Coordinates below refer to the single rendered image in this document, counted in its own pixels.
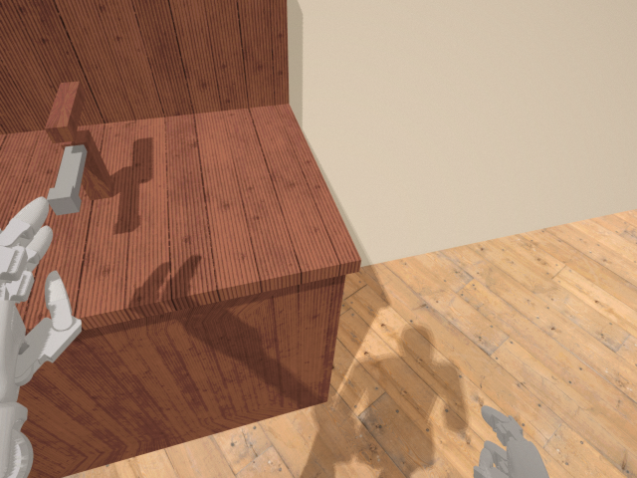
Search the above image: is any tap lever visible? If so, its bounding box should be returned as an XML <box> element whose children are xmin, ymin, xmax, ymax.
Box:
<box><xmin>47</xmin><ymin>144</ymin><xmax>87</xmax><ymax>215</ymax></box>

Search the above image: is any counter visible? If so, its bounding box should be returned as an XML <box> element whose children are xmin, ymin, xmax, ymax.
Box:
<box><xmin>0</xmin><ymin>0</ymin><xmax>361</xmax><ymax>478</ymax></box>

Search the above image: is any left robot hand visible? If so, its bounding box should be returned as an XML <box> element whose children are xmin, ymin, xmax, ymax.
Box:
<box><xmin>0</xmin><ymin>196</ymin><xmax>82</xmax><ymax>403</ymax></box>

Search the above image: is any robot left forearm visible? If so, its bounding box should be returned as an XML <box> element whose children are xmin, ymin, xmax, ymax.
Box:
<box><xmin>0</xmin><ymin>402</ymin><xmax>33</xmax><ymax>478</ymax></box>

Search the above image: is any right robot hand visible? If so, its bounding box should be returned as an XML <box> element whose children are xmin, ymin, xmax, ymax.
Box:
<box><xmin>473</xmin><ymin>405</ymin><xmax>549</xmax><ymax>478</ymax></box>

